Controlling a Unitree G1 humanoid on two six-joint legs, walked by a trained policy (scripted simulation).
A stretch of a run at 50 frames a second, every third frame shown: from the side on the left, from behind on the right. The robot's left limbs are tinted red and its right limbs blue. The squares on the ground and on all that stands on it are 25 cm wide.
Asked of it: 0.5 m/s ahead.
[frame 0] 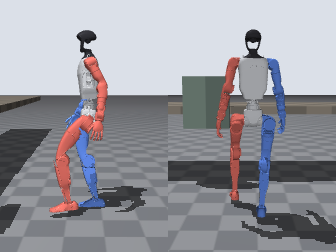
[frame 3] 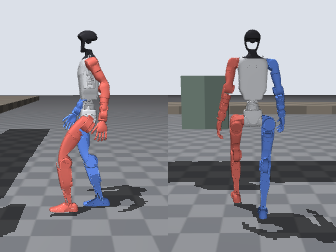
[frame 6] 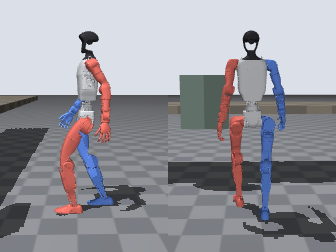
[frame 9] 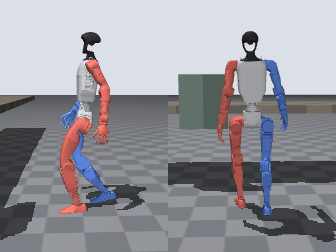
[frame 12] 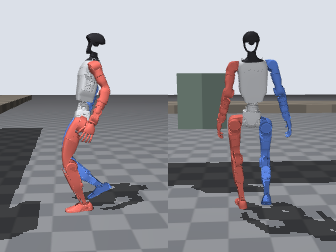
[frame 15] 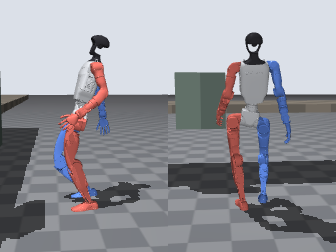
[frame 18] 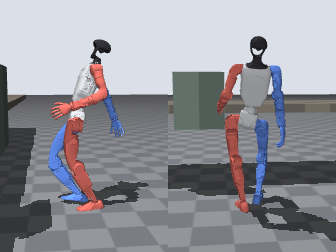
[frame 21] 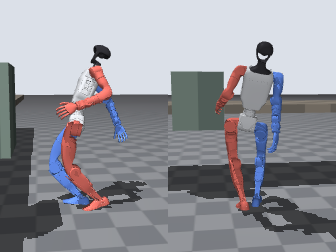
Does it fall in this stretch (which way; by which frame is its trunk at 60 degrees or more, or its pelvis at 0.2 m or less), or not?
no
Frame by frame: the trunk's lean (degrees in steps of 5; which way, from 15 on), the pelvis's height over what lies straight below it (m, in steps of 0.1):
0: 0, 0.8
3: 0, 0.8
6: 0, 0.8
9: 5, 0.8
12: 10, 0.7
15: 20 backward, 0.7
18: 25 backward, 0.7
21: 25 backward and to its right, 0.7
